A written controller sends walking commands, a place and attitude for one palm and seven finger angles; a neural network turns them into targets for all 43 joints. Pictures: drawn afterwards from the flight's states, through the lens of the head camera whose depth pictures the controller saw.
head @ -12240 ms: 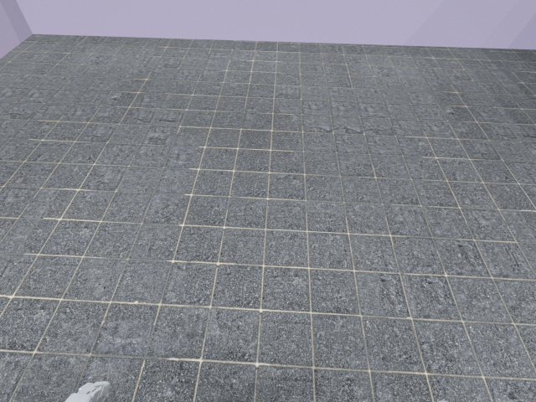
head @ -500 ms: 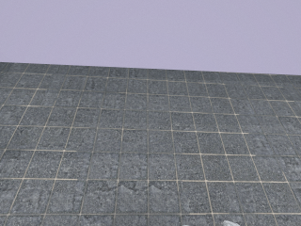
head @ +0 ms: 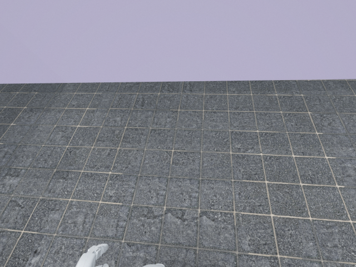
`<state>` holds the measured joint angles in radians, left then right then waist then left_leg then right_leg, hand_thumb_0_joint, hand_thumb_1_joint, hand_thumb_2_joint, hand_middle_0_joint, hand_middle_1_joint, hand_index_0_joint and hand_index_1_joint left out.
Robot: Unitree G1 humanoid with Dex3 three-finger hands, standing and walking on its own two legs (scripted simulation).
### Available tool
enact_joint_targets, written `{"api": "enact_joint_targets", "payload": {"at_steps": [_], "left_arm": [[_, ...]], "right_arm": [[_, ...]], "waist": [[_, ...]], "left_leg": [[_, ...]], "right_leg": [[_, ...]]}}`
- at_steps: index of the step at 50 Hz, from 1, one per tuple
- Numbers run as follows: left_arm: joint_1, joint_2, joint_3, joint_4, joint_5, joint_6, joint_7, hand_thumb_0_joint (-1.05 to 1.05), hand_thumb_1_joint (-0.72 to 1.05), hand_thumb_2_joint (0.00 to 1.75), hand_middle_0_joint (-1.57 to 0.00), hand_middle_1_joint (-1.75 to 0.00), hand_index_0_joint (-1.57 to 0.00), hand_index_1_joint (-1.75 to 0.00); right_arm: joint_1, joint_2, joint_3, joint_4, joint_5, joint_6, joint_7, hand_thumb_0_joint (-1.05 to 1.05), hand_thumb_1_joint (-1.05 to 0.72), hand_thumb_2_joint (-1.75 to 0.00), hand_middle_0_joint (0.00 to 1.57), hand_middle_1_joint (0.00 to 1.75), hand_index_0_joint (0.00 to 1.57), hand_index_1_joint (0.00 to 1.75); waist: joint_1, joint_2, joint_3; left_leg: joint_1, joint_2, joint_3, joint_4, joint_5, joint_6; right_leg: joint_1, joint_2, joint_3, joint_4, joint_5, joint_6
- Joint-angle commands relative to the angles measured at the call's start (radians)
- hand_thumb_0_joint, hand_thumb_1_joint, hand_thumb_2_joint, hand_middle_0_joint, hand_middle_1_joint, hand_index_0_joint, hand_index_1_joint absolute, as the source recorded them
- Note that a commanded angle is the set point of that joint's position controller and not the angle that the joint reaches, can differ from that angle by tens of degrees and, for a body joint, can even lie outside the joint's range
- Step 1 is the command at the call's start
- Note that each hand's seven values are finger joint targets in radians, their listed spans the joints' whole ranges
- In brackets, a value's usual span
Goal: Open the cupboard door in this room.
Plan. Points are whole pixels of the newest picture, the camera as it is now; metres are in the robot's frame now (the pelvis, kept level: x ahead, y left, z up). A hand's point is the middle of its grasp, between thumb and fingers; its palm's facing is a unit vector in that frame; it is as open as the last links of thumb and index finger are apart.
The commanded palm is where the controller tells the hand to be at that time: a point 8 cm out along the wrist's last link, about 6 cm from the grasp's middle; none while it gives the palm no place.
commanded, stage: turn or walk to find it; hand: left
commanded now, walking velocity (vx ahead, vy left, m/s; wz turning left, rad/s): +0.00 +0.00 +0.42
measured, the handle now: out of the picture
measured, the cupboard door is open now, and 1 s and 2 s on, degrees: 0 0 0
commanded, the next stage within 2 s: none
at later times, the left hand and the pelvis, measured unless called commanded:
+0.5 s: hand out of the picture -0.09 +0.21 -0.17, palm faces +0.32 -0.91 -0.25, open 7.4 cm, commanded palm none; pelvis -0.05 +0.00 +0.00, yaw +15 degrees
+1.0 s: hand out of the picture -0.05 +0.21 -0.15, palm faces +0.42 -0.86 -0.28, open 7.4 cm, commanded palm none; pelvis -0.07 -0.02 +0.00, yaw +25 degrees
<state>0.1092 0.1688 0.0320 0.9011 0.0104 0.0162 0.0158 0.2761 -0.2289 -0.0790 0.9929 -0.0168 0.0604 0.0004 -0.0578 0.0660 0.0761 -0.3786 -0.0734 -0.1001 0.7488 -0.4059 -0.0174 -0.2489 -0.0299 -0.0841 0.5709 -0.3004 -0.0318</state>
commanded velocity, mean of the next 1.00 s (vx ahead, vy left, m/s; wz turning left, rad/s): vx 0.00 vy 0.00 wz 0.42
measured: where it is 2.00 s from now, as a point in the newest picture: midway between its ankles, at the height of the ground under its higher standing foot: outside the picture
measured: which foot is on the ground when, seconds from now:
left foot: up 0.00-0.50, down 0.52-1.00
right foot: down 0.00-0.52, up 0.54-0.98, down 1.00-1.00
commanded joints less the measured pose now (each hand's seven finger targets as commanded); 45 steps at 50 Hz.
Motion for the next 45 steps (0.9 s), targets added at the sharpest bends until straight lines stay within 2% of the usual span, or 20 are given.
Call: {"api": "enact_joint_targets", "payload": {"at_steps": [1,3,5,7,12,19,21,22,23,24,25,26,27,28,29,31,33,36,41,45], "left_arm": [[-0.011,0.196,0.05,-0.071,0.002,-0.015,0.023,0.0,0.9,0.9,-0.2,-0.3,-0.2,-0.3],[-0.015,0.155,0.04,-0.068,0.001,-0.024,0.019,0.0,0.9,0.9,-0.2,-0.3,-0.2,-0.3],[0.03,0.156,0.039,-0.057,0.0,-0.032,0.017,0.0,0.9,0.9,-0.2,-0.3,-0.2,-0.3],[0.079,0.158,0.04,-0.041,0.0,-0.032,0.019,0.0,0.9,0.9,-0.2,-0.3,-0.2,-0.3],[0.153,0.177,0.047,-0.01,0.008,-0.033,0.021,0.0,0.9,0.9,-0.2,-0.3,-0.2,-0.3],[0.194,0.227,0.062,0.025,0.023,-0.021,0.018,0.0,0.9,0.9,-0.2,-0.3,-0.2,-0.3],[0.192,0.241,0.067,0.032,0.024,-0.018,0.017,0.0,0.9,0.9,-0.2,-0.3,-0.2,-0.3],[0.178,0.246,0.067,0.036,0.022,-0.017,0.015,0.0,0.9,0.9,-0.2,-0.3,-0.2,-0.3],[0.163,0.243,0.069,0.04,0.019,-0.015,0.015,0.0,0.9,0.9,-0.2,-0.3,-0.2,-0.3],[0.156,0.239,0.068,0.037,0.012,-0.009,0.012,0.0,0.9,0.9,-0.2,-0.3,-0.2,-0.3],[0.16,0.207,0.063,0.03,0.003,-0.002,0.01,0.0,0.9,0.9,-0.2,-0.3,-0.2,-0.3],[0.152,0.142,0.048,-0.003,-0.002,0.004,0.003,0.0,0.9,0.9,-0.2,-0.3,-0.2,-0.3],[0.087,0.144,0.035,-0.025,0.008,0.018,0.005,0.0,0.9,0.9,-0.2,-0.3,-0.2,-0.3],[0.068,0.155,0.041,-0.028,0.009,0.022,0.001,0.0,0.9,0.9,-0.2,-0.3,-0.2,-0.3],[0.072,0.139,0.045,-0.007,0.015,0.028,0.003,0.0,0.9,0.9,-0.2,-0.3,-0.2,-0.3],[0.097,0.166,0.052,0.02,0.008,0.03,-0.004,0.0,0.9,0.9,-0.2,-0.3,-0.2,-0.3],[0.123,0.164,0.051,0.035,0.008,0.024,-0.009,0.0,0.9,0.9,-0.2,-0.3,-0.2,-0.3],[0.106,0.157,0.048,0.024,0.009,0.024,-0.004,0.0,0.9,0.9,-0.2,-0.3,-0.2,-0.3],[0.032,0.136,0.041,-0.022,0.002,0.019,0.001,0.0,0.9,0.9,-0.2,-0.3,-0.2,-0.3],[0.04,0.119,0.034,-0.033,-0.005,0.009,0.005,0.0,0.9,0.9,-0.2,-0.3,-0.2,-0.3]], "right_arm": [[-0.004,-0.093,-0.034,-0.064,-0.012,0.003,0.005,0.0,-0.9,-0.9,0.2,0.3,0.2,0.3],[0.047,-0.074,-0.03,-0.039,-0.011,0.004,0.013,0.0,-0.9,-0.9,0.2,0.3,0.2,0.3],[0.056,-0.075,-0.028,-0.031,-0.01,0.006,0.013,0.0,-0.9,-0.9,0.2,0.3,0.2,0.3],[0.02,-0.083,-0.028,-0.037,-0.009,0.008,0.012,0.0,-0.9,-0.9,0.2,0.3,0.2,0.3],[-0.05,-0.078,-0.019,-0.047,-0.008,0.008,0.011,0.0,-0.9,-0.9,0.2,0.3,0.2,0.3],[-0.137,-0.058,0.004,-0.078,0.005,-0.009,0.011,0.0,-0.9,-0.9,0.2,0.3,0.2,0.3],[-0.133,-0.056,0.009,-0.085,0.01,-0.019,0.008,0.0,-0.9,-0.9,0.2,0.3,0.2,0.3],[-0.107,-0.056,0.01,-0.08,0.011,-0.024,0.007,0.0,-0.9,-0.9,0.2,0.3,0.2,0.3],[-0.079,-0.057,0.009,-0.074,0.012,-0.029,0.006,0.0,-0.9,-0.9,0.2,0.3,0.2,0.3],[-0.048,-0.07,0.008,-0.066,0.009,-0.034,0.007,0.0,-0.9,-0.9,0.2,0.3,0.2,0.3],[-0.015,-0.12,-0.003,-0.059,0.007,-0.045,0.007,0.0,-0.9,-0.9,0.2,0.3,0.2,0.3],[-0.004,-0.219,-0.026,-0.069,-0.003,-0.048,0.001,0.0,-0.9,-0.9,0.2,0.3,0.2,0.3],[0.016,-0.261,-0.031,-0.062,-0.004,-0.036,-0.006,0.0,-0.9,-0.9,0.2,0.3,0.2,0.3],[-0.016,-0.238,-0.022,-0.071,-0.005,-0.036,-0.011,0.0,-0.9,-0.9,0.2,0.3,0.2,0.3],[-0.053,-0.206,-0.014,-0.071,-0.008,-0.044,-0.021,0.0,-0.9,-0.9,0.2,0.3,0.2,0.3],[-0.134,-0.174,0.002,-0.094,-0.003,-0.044,-0.024,0.0,-0.9,-0.9,0.2,0.3,0.2,0.3],[-0.134,-0.166,0.004,-0.099,0.001,-0.05,-0.022,0.0,-0.9,-0.9,0.2,0.3,0.2,0.3],[-0.094,-0.166,-0.003,-0.091,0.002,-0.053,-0.021,0.0,-0.9,-0.9,0.2,0.3,0.2,0.3],[-0.042,-0.166,-0.014,-0.084,-0.006,-0.049,-0.019,0.0,-0.9,-0.9,0.2,0.3,0.2,0.3],[-0.049,-0.17,-0.021,-0.089,-0.012,-0.042,-0.018,0.0,-0.9,-0.9,0.2,0.3,0.2,0.3]], "waist": [[0.031,-0.197,-0.003],[0.009,-0.186,-0.001],[0.025,-0.226,-0.027],[0.05,-0.234,-0.028],[0.08,-0.21,-0.043],[0.113,-0.243,-0.082],[0.109,-0.263,-0.103],[0.091,-0.25,-0.125],[0.071,-0.236,-0.139],[0.048,-0.194,-0.145],[0.024,-0.053,-0.164],[0.011,0.246,-0.133],[-0.011,0.199,-0.101],[0.01,0.099,-0.059],[0.023,0.181,-0.062],[0.056,0.142,-0.024],[0.066,0.068,-0.049],[0.054,0.047,-0.068],[0.021,0.072,-0.077],[0.03,0.095,-0.113]], "left_leg": [[-0.166,0.067,-0.001,0.459,-0.024,-0.016],[-0.173,0.078,0.026,0.487,0.061,-0.032],[-0.185,0.083,0.04,0.497,0.099,-0.052],[-0.19,0.098,0.043,0.481,0.095,-0.062],[-0.184,0.124,0.056,0.386,0.045,-0.069],[-0.053,0.121,0.136,0.083,-0.073,-0.046],[0.007,0.115,0.16,-0.006,-0.073,-0.033],[0.04,0.107,0.171,-0.071,-0.039,-0.029],[0.103,0.11,0.176,-0.169,0.029,-0.024],[0.207,0.105,0.18,-0.288,0.151,-0.015],[0.329,0.18,0.074,-0.392,0.231,0.013],[0.4,0.422,-0.252,-0.453,0.441,0.115],[0.303,0.498,-0.268,-0.469,0.54,0.196],[0.234,0.477,-0.199,-0.474,0.512,0.199],[0.237,0.402,-0.178,-0.466,0.537,0.165],[0.204,0.329,-0.095,-0.457,0.519,0.148],[0.225,0.301,-0.064,-0.45,0.524,0.149],[0.258,0.297,-0.09,-0.452,0.519,0.16],[0.277,0.314,-0.179,-0.424,0.543,0.196],[0.243,0.294,-0.226,-0.373,0.622,0.194]], "right_leg": [[-0.028,-0.319,0.247,-0.345,0.003,-0.083],[-0.005,-0.255,0.128,-0.314,0.114,-0.044],[0.06,-0.245,0.086,-0.309,0.162,-0.039],[0.082,-0.263,0.095,-0.311,0.155,-0.054],[0.146,-0.311,0.103,-0.297,0.2,-0.085],[0.164,-0.352,0.075,-0.245,0.3,-0.124],[0.156,-0.364,0.061,-0.211,0.35,-0.125],[0.162,-0.358,0.038,-0.183,0.363,-0.112],[0.14,-0.351,0.014,-0.138,0.348,-0.087],[0.066,-0.322,-0.034,-0.077,0.287,-0.04],[-0.057,-0.265,-0.083,0.065,0.166,0.015],[-0.319,-0.124,-0.119,0.27,-0.225,0.096],[-0.317,-0.099,-0.031,0.401,-0.323,0.093],[-0.3,-0.113,0.014,0.463,-0.256,0.087],[-0.318,-0.103,0.04,0.495,-0.218,0.096],[-0.306,-0.09,0.06,0.553,-0.114,0.101],[-0.291,-0.078,0.05,0.562,-0.073,0.11],[-0.292,-0.073,0.059,0.532,-0.06,0.123],[-0.26,-0.055,0.067,0.373,-0.141,0.122],[-0.132,-0.015,0.051,0.168,-0.159,0.106]]}}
